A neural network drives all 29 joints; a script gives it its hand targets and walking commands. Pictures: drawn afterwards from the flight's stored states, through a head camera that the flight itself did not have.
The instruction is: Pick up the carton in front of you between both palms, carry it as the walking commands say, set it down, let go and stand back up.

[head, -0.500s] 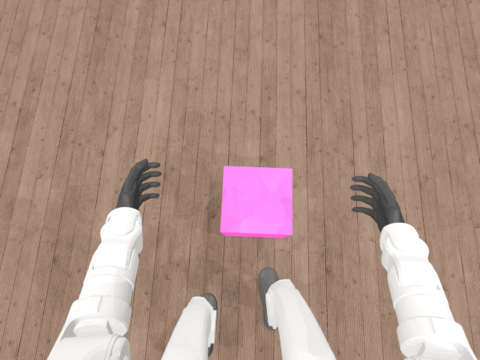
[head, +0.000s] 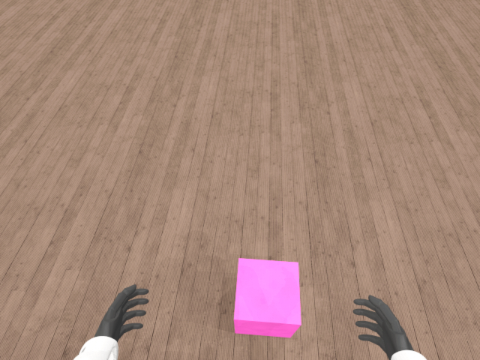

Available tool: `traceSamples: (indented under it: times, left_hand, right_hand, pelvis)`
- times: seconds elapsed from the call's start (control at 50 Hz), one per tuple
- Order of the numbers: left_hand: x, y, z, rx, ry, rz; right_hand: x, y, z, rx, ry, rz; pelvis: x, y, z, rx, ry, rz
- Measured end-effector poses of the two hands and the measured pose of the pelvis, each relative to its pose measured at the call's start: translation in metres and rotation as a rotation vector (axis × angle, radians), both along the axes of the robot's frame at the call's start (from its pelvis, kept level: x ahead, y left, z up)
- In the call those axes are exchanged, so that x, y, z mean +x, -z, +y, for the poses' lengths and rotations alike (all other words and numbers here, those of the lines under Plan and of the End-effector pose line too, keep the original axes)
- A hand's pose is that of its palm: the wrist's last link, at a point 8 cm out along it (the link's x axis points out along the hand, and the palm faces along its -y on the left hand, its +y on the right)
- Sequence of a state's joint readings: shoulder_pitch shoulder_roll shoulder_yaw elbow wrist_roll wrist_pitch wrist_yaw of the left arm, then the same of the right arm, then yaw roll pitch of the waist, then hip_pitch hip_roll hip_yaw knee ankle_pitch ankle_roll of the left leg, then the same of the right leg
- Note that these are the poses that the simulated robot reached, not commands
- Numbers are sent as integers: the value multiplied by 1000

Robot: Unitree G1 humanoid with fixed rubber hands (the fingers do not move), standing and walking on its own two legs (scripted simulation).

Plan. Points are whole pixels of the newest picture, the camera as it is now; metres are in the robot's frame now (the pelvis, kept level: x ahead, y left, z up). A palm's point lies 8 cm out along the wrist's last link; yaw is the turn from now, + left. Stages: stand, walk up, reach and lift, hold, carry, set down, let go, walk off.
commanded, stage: let go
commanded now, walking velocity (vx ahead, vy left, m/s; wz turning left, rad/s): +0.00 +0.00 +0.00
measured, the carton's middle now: (265, 299) +0.38 -0.07 -0.65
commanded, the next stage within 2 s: stand in 0.40 s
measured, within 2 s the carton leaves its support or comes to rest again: neither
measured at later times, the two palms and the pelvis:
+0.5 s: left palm (98, 349) +0.15 +0.25 -0.08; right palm (411, 348) +0.16 -0.26 -0.08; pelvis +0.00 +0.00 -0.01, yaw +0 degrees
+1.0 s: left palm out of the picture +0.13 +0.28 -0.09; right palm out of the picture +0.14 -0.30 -0.10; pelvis +0.02 -0.02 +0.00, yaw +2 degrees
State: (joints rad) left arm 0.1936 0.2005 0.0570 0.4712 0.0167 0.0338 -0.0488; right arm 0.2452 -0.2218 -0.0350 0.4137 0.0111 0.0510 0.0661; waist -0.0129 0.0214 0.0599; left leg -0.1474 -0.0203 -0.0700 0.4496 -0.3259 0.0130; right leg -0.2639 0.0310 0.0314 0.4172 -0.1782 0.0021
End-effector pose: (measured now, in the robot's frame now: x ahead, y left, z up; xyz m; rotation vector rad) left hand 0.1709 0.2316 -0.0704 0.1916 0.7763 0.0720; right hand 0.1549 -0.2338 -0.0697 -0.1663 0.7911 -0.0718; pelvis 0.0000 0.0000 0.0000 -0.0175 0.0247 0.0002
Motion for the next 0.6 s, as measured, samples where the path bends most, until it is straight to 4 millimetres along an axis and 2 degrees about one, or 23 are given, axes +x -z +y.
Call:
traceSamples:
  times: [0.1,0.22,0.42,0.5,0.6]
  left_hand:
    - [-10,-5,8,-1,-10,10]
    - [-10,-6,7,-8,-11,17]
    - [-9,3,0,13,-17,20]
    - [-20,13,19,102,-33,80]
    - [-34,13,44,174,-69,133]
  right_hand:
    - [7,-1,7,2,-15,-3]
    - [10,-1,9,-2,-18,5]
    - [5,1,-10,-70,25,45]
    - [0,10,-29,-130,32,49]
    - [-7,20,-48,-163,29,84]
  pelvis:
    - [1,0,5,-3,-4,-60]
    - [2,0,6,-4,-7,-92]
    - [4,4,-1,-2,2,-80]
    - [5,7,-4,4,-4,-45]
    - [9,8,-6,7,-10,-26]
